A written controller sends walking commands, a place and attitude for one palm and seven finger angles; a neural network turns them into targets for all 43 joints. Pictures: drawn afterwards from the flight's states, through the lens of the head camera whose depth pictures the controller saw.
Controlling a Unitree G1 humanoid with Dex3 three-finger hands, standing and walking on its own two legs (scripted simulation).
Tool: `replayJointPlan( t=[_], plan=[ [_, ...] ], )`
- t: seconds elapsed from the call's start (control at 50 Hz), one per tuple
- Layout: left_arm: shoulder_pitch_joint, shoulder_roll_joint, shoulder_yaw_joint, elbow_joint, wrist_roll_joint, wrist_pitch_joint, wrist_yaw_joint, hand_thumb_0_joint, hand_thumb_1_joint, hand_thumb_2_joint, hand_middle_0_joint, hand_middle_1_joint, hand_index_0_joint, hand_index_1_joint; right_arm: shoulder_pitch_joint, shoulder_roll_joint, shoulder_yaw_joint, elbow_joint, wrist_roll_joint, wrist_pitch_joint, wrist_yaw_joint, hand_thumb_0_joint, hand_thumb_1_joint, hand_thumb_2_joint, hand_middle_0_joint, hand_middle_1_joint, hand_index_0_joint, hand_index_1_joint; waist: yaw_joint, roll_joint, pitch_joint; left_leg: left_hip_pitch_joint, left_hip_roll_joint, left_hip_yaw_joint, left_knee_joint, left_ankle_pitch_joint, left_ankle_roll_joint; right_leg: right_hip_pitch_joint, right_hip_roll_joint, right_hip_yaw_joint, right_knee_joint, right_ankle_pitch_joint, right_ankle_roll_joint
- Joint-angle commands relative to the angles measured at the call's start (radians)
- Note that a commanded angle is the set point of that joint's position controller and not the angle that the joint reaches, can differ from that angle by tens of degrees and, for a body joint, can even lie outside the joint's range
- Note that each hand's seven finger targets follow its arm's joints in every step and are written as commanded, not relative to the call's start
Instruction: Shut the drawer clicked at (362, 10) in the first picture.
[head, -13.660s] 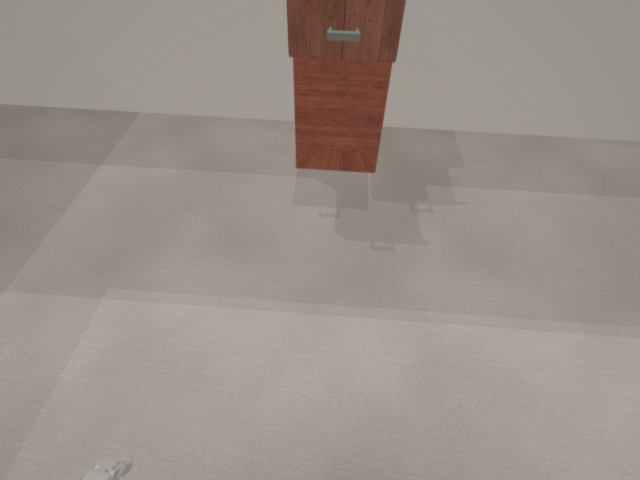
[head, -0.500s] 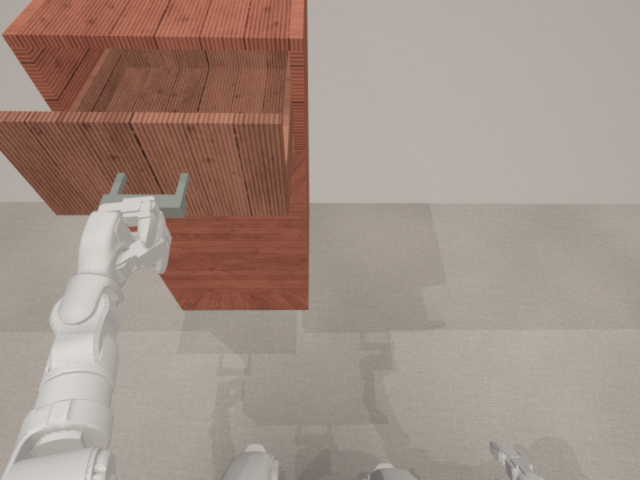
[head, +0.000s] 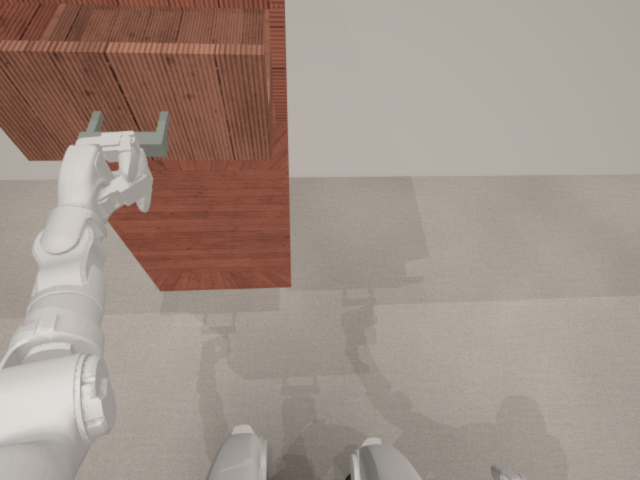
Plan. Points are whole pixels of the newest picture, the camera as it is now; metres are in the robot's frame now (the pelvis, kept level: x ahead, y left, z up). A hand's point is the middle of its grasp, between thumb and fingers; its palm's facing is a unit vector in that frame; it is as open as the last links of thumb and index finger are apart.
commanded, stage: push the drawer shut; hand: left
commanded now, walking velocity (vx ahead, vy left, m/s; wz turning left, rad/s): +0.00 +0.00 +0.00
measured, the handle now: (127, 131) +0.54 +0.24 +0.08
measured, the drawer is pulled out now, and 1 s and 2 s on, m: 0.09 0.00 0.00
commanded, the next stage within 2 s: pull the fist back off the drawer in 1.10 s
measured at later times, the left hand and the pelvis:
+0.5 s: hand (152, 147) +0.51 +0.20 +0.08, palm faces +0.02 -1.00 -0.03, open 3.2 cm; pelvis +0.01 +0.01 -0.01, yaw -1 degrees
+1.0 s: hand (152, 123) +0.55 +0.21 +0.08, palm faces +0.02 -1.00 -0.04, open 3.2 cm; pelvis +0.00 +0.01 -0.02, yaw -2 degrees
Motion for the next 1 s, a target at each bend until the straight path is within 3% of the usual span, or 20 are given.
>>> replayJointPlan(
  t=[0.0, 0.02, 0.08, 0.12, 0.18, 0.34, 0.4, 0.44, 0.5, 0.54, 0.6, 0.64, 0.66, 0.68, 0.72, 0.78, 0.82, 0.88, 0.9, 0.98],
  plan=[
    [-0.471, 0.262, 0.065, -0.186, -0.023, -0.067, 0.006, 0.000, 0.900, 0.900, -1.400, -1.600, -1.400, -1.600, 0.113, -0.154, -0.067, -0.083, 0.000, -0.014, -0.005, 0.000, -0.900, -0.900, 0.200, 0.300, 0.200, 0.300, -0.028, 0.083, -0.422, 0.356, -0.038, 0.019, -0.090, 0.165, 0.052, 0.052, 0.033, 0.020, -0.148, 0.239, -0.015],
    [-0.475, 0.285, 0.081, -0.193, -0.019, -0.072, 0.007, 0.000, 0.900, 0.900, -1.400, -1.600, -1.400, -1.600, 0.124, -0.158, -0.068, -0.082, -0.003, -0.011, -0.004, 0.000, -0.900, -0.900, 0.200, 0.300, 0.200, 0.300, -0.023, 0.077, -0.436, 0.355, -0.037, 0.014, -0.084, 0.185, 0.053, 0.056, 0.036, 0.017, -0.137, 0.254, -0.018],
    [-0.478, 0.267, 0.070, -0.190, -0.012, -0.070, 0.013, 0.000, 0.900, 0.900, -1.400, -1.600, -1.400, -1.600, 0.134, -0.157, -0.073, -0.084, -0.003, -0.001, 0.003, 0.000, -0.900, -0.900, 0.200, 0.300, 0.200, 0.300, -0.029, 0.098, -0.444, 0.376, -0.035, 0.016, -0.084, 0.202, 0.051, 0.038, 0.038, 0.015, -0.139, 0.263, -0.016],
    [-0.496, 0.276, 0.076, -0.156, -0.004, -0.066, 0.022, 0.000, 0.900, 0.900, -1.400, -1.600, -1.400, -1.600, 0.149, -0.161, -0.074, -0.075, -0.006, 0.006, 0.004, 0.000, -0.900, -0.900, 0.200, 0.300, 0.200, 0.300, -0.043, 0.059, -0.417, 0.355, -0.031, 0.011, -0.078, 0.195, 0.055, 0.019, 0.043, 0.013, -0.138, 0.254, -0.015],
    [-0.554, 0.276, 0.068, -0.177, 0.008, -0.070, 0.035, 0.000, 0.900, 0.900, -1.400, -1.600, -1.400, -1.600, 0.161, -0.161, -0.076, -0.072, -0.008, 0.013, 0.008, 0.000, -0.900, -0.900, 0.200, 0.300, 0.200, 0.300, -0.052, 0.103, -0.435, 0.375, -0.030, 0.010, -0.079, 0.198, 0.054, 0.003, 0.042, 0.012, -0.137, 0.247, -0.014],
    [-0.622, 0.342, 0.100, -0.141, 0.041, -0.073, 0.050, 0.000, 0.900, 0.900, -1.400, -1.600, -1.400, -1.600, 0.196, -0.167, -0.074, -0.063, -0.017, 0.034, 0.010, 0.000, -0.900, -0.900, 0.200, 0.300, 0.200, 0.300, -0.061, 0.118, -0.466, 0.388, -0.025, 0.003, -0.068, 0.230, 0.052, -0.011, 0.047, 0.008, -0.126, 0.261, -0.017],
    [-0.649, 0.289, 0.058, -0.126, 0.044, -0.073, 0.053, 0.000, 0.900, 0.900, -1.400, -1.600, -1.400, -1.600, 0.196, -0.163, -0.073, -0.060, -0.020, 0.035, 0.013, 0.000, -0.900, -0.900, 0.200, 0.300, 0.200, 0.300, -0.079, 0.130, -0.450, 0.401, -0.024, 0.000, -0.065, 0.220, 0.051, -0.046, 0.050, 0.004, -0.133, 0.240, -0.017],
    [-0.695, 0.343, 0.087, -0.102, 0.052, -0.072, 0.059, 0.000, 0.900, 0.900, -1.400, -1.600, -1.400, -1.600, 0.209, -0.172, -0.071, -0.048, -0.023, 0.038, 0.011, 0.000, -0.900, -0.900, 0.200, 0.300, 0.200, 0.300, -0.088, 0.129, -0.440, 0.385, -0.019, -0.008, -0.061, 0.210, 0.052, -0.065, 0.049, 0.003, -0.129, 0.226, -0.017],
    [-0.712, 0.352, 0.085, -0.054, 0.064, -0.063, 0.063, 0.000, 0.900, 0.900, -1.400, -1.600, -1.400, -1.600, 0.215, -0.174, -0.068, -0.048, -0.024, 0.041, 0.011, 0.000, -0.900, -0.900, 0.200, 0.300, 0.200, 0.300, -0.100, 0.113, -0.424, 0.357, -0.020, -0.008, -0.057, 0.186, 0.054, -0.076, 0.049, 0.005, -0.134, 0.207, -0.015],
    [-0.765, 0.365, 0.084, -0.056, 0.068, -0.063, 0.065, 0.000, 0.900, 0.900, -1.400, -1.600, -1.400, -1.600, 0.220, -0.175, -0.065, -0.045, -0.028, 0.040, 0.010, 0.000, -0.900, -0.900, 0.200, 0.300, 0.200, 0.300, -0.108, 0.144, -0.446, 0.357, -0.021, -0.006, -0.048, 0.187, 0.056, -0.084, 0.048, 0.008, -0.128, 0.208, -0.014],
    [-0.770, 0.407, 0.106, -0.042, 0.076, -0.064, 0.062, 0.000, 0.900, 0.900, -1.400, -1.600, -1.400, -1.600, 0.232, -0.179, -0.062, -0.046, -0.032, 0.043, 0.011, 0.000, -0.900, -0.900, 0.200, 0.300, 0.200, 0.300, -0.102, 0.145, -0.479, 0.357, -0.019, -0.010, -0.041, 0.209, 0.054, -0.071, 0.049, 0.005, -0.120, 0.220, -0.017],
    [-0.799, 0.419, 0.110, -0.026, 0.079, -0.061, 0.062, 0.000, 0.900, 0.900, -1.400, -1.600, -1.400, -1.600, 0.237, -0.180, -0.059, -0.043, -0.035, 0.045, 0.011, 0.000, -0.900, -0.900, 0.200, 0.300, 0.200, 0.300, -0.115, 0.142, -0.486, 0.345, -0.018, -0.009, -0.027, 0.217, 0.057, -0.078, 0.050, 0.008, -0.117, 0.231, -0.014],
    [-0.816, 0.434, 0.113, -0.035, 0.083, -0.061, 0.061, 0.000, 0.900, 0.900, -1.400, -1.600, -1.400, -1.600, 0.241, -0.181, -0.059, -0.041, -0.037, 0.046, 0.011, 0.000, -0.900, -0.900, 0.200, 0.300, 0.200, 0.300, -0.114, 0.173, -0.502, 0.351, -0.017, -0.008, -0.023, 0.233, 0.056, -0.076, 0.050, 0.009, -0.111, 0.243, -0.015],
    [-0.806, 0.419, 0.104, -0.017, 0.084, -0.055, 0.059, 0.000, 0.900, 0.900, -1.400, -1.600, -1.400, -1.600, 0.246, -0.179, -0.058, -0.042, -0.036, 0.047, 0.014, 0.000, -0.900, -0.900, 0.200, 0.300, 0.200, 0.300, -0.117, 0.159, -0.499, 0.349, -0.018, -0.009, -0.021, 0.234, 0.057, -0.080, 0.053, 0.007, -0.114, 0.242, -0.015],
    [-0.825, 0.449, 0.121, 0.007, 0.091, -0.050, 0.058, 0.000, 0.900, 0.900, -1.400, -1.600, -1.400, -1.600, 0.256, -0.184, -0.057, -0.039, -0.039, 0.052, 0.013, 0.000, -0.900, -0.900, 0.200, 0.300, 0.200, 0.300, -0.125, 0.158, -0.485, 0.336, -0.016, -0.014, -0.017, 0.234, 0.058, -0.089, 0.054, 0.006, -0.111, 0.239, -0.016],
    [-0.876, 0.429, 0.096, -0.012, 0.095, -0.046, 0.061, 0.000, 0.900, 0.900, -1.400, -1.600, -1.400, -1.600, 0.263, -0.182, -0.057, -0.037, -0.043, 0.054, 0.016, 0.000, -0.900, -0.900, 0.200, 0.300, 0.200, 0.300, -0.136, 0.194, -0.504, 0.358, -0.013, -0.015, -0.012, 0.241, 0.056, -0.110, 0.055, 0.004, -0.112, 0.236, -0.015],
    [-0.871, 0.487, 0.135, 0.015, 0.102, -0.040, 0.063, 0.000, 0.900, 0.900, -1.400, -1.600, -1.400, -1.600, 0.275, -0.190, -0.055, -0.033, -0.045, 0.058, 0.016, 0.000, -0.900, -0.900, 0.200, 0.300, 0.200, 0.300, -0.132, 0.185, -0.507, 0.343, -0.011, -0.019, -0.009, 0.243, 0.057, -0.106, 0.057, 0.002, -0.108, 0.233, -0.018],
    [-0.921, 0.448, 0.090, 0.023, 0.112, -0.028, 0.065, 0.000, 0.900, 0.900, -1.400, -1.600, -1.400, -1.600, 0.283, -0.186, -0.053, -0.031, -0.046, 0.061, 0.018, 0.000, -0.900, -0.900, 0.200, 0.300, 0.200, 0.300, -0.157, 0.192, -0.496, 0.331, -0.011, -0.017, -0.002, 0.233, 0.060, -0.131, 0.058, 0.002, -0.112, 0.224, -0.013],
    [-0.937, 0.484, 0.118, 0.029, 0.111, -0.025, 0.068, 0.000, 0.900, 0.900, -1.400, -1.600, -1.400, -1.600, 0.290, -0.191, -0.053, -0.026, -0.047, 0.062, 0.017, 0.000, -0.900, -0.900, 0.200, 0.300, 0.200, 0.300, -0.158, 0.181, -0.491, 0.320, -0.008, -0.020, -0.001, 0.221, 0.060, -0.132, 0.059, 0.000, -0.113, 0.212, -0.012],
    [-1.008, 0.443, 0.074, 0.016, 0.118, -0.025, 0.074, 0.000, 0.900, 0.900, -1.400, -1.600, -1.400, -1.600, 0.301, -0.190, -0.052, -0.014, -0.051, 0.057, 0.016, 0.000, -0.900, -0.900, 0.200, 0.300, 0.200, 0.300, -0.180, 0.231, -0.497, 0.352, -0.007, -0.032, 0.002, 0.206, 0.057, -0.190, 0.059, -0.005, -0.110, 0.184, -0.016]
  ],
)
